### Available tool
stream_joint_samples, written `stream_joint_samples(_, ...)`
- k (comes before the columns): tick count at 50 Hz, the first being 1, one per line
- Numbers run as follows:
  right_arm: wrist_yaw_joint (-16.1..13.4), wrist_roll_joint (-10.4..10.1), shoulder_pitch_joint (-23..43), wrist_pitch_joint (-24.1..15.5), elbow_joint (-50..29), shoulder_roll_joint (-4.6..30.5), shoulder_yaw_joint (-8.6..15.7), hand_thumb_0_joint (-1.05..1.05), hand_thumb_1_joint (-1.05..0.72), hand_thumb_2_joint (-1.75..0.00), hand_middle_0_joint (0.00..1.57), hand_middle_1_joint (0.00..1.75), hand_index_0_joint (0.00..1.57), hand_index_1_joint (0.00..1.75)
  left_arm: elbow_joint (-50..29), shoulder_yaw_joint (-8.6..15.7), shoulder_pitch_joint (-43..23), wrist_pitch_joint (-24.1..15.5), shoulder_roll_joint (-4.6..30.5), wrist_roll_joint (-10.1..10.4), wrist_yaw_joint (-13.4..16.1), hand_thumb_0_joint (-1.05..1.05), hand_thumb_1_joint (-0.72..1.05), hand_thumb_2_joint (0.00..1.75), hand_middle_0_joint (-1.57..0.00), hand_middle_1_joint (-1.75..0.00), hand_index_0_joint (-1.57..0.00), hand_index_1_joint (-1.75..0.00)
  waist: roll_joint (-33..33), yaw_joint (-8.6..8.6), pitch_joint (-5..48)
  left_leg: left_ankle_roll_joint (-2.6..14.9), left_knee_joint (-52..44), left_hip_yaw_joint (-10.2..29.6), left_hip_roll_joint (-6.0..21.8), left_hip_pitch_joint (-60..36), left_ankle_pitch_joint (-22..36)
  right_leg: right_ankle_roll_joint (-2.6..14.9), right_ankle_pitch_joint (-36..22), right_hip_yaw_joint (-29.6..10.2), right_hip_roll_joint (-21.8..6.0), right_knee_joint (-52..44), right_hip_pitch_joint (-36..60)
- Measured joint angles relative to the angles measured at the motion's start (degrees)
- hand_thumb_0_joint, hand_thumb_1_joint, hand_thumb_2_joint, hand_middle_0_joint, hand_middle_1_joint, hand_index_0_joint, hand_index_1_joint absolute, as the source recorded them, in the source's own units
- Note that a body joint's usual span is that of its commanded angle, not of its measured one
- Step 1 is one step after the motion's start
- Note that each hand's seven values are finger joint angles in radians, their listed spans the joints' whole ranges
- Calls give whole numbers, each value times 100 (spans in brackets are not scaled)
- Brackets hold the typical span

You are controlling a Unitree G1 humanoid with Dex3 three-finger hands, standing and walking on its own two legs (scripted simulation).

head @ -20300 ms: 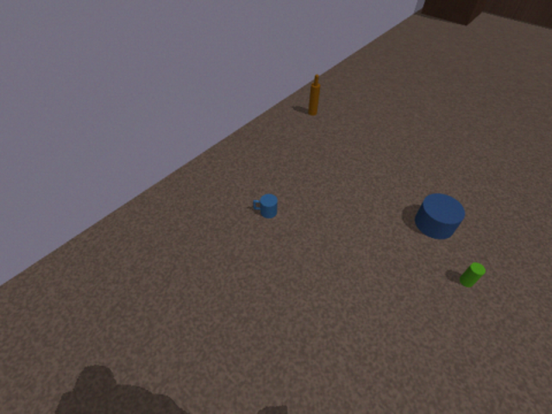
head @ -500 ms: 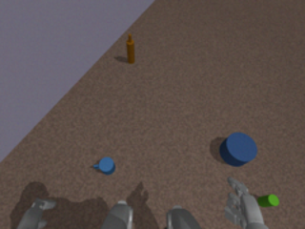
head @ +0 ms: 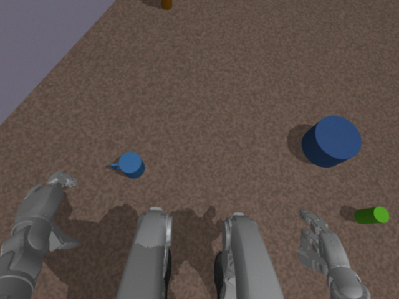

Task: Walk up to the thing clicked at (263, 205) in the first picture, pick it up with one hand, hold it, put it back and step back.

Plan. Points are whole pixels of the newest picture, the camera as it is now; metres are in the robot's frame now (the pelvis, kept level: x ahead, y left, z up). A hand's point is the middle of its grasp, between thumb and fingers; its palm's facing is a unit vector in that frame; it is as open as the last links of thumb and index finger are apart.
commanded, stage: rise first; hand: left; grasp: from above
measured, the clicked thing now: (127, 165) +0.48 +0.26 -0.48
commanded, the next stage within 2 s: none
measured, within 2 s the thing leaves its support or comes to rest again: neither
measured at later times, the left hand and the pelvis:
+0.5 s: hand (90, 188) +0.35 +0.30 -0.28, palm faces -0.47 -0.14 -0.87, open 14.1 cm; pelvis -0.04 +0.00 -0.13, yaw -4 degrees
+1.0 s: hand (99, 179) +0.39 +0.30 -0.34, palm faces -0.46 -0.04 -0.89, open 14.1 cm; pelvis -0.03 +0.00 -0.17, yaw -6 degrees
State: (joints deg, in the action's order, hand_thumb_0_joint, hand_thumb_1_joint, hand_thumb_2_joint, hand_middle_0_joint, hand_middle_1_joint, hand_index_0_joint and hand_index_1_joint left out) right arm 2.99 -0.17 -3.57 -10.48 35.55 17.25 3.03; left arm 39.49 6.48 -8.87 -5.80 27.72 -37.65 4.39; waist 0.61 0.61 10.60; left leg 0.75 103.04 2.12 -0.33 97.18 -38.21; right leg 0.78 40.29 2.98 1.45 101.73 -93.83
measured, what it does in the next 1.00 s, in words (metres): lowers itself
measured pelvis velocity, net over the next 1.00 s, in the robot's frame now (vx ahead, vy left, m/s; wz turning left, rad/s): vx -0.03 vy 0.00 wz -0.10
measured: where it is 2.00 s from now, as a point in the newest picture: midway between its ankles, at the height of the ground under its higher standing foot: (192, 294)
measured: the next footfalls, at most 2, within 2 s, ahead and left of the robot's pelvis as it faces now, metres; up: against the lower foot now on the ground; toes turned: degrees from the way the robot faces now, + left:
none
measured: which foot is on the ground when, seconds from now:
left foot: down 0.00-1.00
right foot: down 0.00-1.00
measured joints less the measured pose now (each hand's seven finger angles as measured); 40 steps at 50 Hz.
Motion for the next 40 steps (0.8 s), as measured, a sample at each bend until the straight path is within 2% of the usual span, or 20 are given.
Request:
stream_joint_samples(6,85,52,-26,166,300,-65,14,1,-88,-89,20,30,20,30,717,-5,-1081,-259,209,-722,193,0,-54,102,-8,-105,-6,-107,40,-12,-116,-8,779,46,41,996,46,24,-48,70,32,769,-991)
stream_joint_samples(11,147,113,-197,336,495,-141,-4,1,-89,-89,20,30,20,30,1332,89,-1726,-511,440,-1283,321,0,-53,102,-8,-105,-7,-106,43,55,-219,-22,1304,97,63,1617,111,43,-118,138,48,1280,-1603)
stream_joint_samples(20,199,274,-447,634,739,-191,-45,1,-90,-90,20,30,20,30,2166,116,-2438,-1023,899,-2073,678,0,-54,103,-8,-104,-7,-105,-23,281,-389,-18,2032,204,60,2361,192,48,-195,268,40,1948,-2285)
stream_joint_samples(27,236,407,-438,800,801,-176,-101,1,-90,-90,20,30,20,30,2661,66,-2902,-1125,1085,-2670,1094,0,-54,103,-8,-101,-7,-102,-58,456,-397,17,2395,263,53,2713,167,16,-173,336,38,2241,-2570)
stream_joint_samples(32,287,475,-369,861,766,-178,-128,1,-90,-90,20,30,20,30,2996,42,-3147,-1098,1152,-2966,1281,0,-53,103,-8,-100,-7,-101,-65,545,-395,41,2570,268,57,2865,119,-5,-126,346,41,2395,-2702)
stream_joint_samples(40,365,613,-216,891,753,-229,-190,1,-90,-90,20,30,20,30,3370,45,-3398,-1186,1302,-3329,1486,0,-53,101,-9,-99,-8,-100,-146,591,-471,58,2808,289,88,3063,48,-15,-81,372,70,2608,-2901)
